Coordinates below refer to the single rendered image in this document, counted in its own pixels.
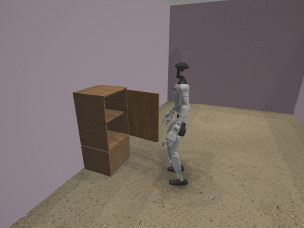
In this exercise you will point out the right robot hand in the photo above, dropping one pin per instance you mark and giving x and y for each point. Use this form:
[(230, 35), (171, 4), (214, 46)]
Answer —
[(169, 116)]

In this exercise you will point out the right robot forearm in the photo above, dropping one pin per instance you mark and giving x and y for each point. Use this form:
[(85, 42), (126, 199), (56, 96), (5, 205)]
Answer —
[(172, 110)]

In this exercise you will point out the left robot forearm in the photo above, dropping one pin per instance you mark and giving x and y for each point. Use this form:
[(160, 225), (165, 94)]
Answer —
[(182, 116)]

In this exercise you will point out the left robot hand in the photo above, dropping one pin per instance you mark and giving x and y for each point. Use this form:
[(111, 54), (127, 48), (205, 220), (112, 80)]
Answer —
[(170, 137)]

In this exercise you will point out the left robot foot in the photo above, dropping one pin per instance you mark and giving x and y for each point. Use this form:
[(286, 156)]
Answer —
[(178, 182)]

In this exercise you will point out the cupboard door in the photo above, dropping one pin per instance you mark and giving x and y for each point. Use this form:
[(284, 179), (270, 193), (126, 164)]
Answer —
[(143, 114)]

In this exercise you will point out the left robot thigh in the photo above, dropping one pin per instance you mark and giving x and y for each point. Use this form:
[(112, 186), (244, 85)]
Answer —
[(175, 144)]

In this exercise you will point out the left robot upper arm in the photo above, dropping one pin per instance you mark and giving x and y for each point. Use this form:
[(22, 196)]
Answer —
[(183, 89)]

